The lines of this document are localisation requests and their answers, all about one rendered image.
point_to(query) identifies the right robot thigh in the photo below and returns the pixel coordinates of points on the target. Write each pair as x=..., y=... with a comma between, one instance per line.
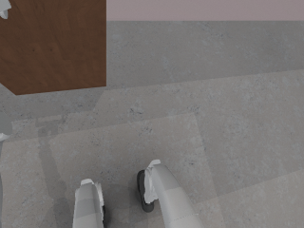
x=176, y=208

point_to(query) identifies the cabinet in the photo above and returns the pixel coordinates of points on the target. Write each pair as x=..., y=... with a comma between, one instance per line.
x=53, y=45

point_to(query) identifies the robot thigh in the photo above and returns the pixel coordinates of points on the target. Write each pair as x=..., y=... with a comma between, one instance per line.
x=176, y=208
x=88, y=204

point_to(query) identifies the left robot hand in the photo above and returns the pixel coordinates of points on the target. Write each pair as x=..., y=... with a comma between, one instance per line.
x=4, y=6

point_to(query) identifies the left robot upper arm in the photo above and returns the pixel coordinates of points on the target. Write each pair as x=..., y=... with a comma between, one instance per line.
x=5, y=132

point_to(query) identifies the left robot thigh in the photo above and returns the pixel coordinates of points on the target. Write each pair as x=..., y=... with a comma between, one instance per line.
x=88, y=204

